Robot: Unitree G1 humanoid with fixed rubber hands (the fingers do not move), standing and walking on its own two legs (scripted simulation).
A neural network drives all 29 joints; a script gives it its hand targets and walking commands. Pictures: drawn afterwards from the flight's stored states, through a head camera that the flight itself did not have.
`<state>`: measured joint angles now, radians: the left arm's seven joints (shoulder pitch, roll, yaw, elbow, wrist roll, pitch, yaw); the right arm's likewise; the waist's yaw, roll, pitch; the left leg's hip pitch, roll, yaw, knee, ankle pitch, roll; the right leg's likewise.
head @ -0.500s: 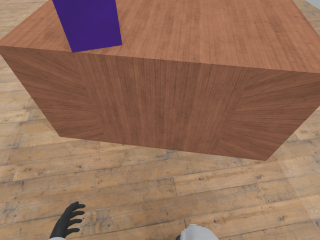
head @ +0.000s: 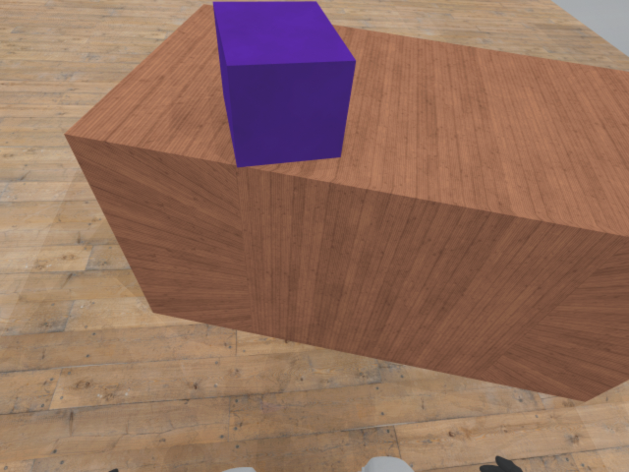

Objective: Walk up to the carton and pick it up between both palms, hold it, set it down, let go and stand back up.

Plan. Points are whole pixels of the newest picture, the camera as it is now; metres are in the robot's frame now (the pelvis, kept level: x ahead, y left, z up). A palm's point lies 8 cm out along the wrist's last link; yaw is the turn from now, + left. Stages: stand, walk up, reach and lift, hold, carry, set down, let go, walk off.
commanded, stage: walk up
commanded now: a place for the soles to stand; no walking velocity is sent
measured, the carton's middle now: (278, 81) +0.80 +0.08 +0.08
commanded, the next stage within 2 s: none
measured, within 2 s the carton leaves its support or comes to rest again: neither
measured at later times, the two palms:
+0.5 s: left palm (103, 334) +0.32 +0.31 -0.08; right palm out of the picture +0.14 -0.20 -0.14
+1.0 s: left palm (32, 277) +0.43 +0.47 -0.09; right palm (357, 353) +0.31 -0.07 -0.10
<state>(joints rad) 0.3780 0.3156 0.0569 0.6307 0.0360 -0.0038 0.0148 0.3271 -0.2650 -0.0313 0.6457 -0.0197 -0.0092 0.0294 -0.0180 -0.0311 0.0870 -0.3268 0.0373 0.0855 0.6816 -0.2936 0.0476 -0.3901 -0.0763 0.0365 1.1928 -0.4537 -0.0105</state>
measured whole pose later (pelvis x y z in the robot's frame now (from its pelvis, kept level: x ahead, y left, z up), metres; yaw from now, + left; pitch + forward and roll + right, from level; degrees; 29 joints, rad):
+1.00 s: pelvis +0.30 +0.21 +0.00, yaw -7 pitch -3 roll -1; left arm 0.36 0.29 0.05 0.61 0.03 0.01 0.04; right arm 0.38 -0.30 -0.03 0.68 -0.03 0.03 0.02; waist -0.04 0.00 0.08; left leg -0.29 0.07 0.09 0.69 -0.34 0.01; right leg -0.48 -0.01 0.03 1.16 -0.51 0.00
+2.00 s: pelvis +0.32 +0.24 +0.00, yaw -15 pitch -2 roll +1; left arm 0.19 0.32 0.01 0.63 0.02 0.07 -0.05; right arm 0.36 -0.34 -0.02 0.58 -0.01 0.00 -0.03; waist 0.00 0.00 0.08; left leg -0.27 0.03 0.07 0.63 -0.33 0.01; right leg -0.38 0.04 0.07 0.63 -0.21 -0.03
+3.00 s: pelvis +0.40 +0.12 +0.01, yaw -13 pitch -1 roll +2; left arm 0.22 0.25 0.02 0.61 0.04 0.03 -0.01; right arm 0.40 -0.30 -0.07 0.64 -0.03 0.02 -0.05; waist 0.00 0.00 0.12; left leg -0.43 -0.02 -0.08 1.12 -0.52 -0.01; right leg -0.29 -0.01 -0.08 0.60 -0.29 -0.06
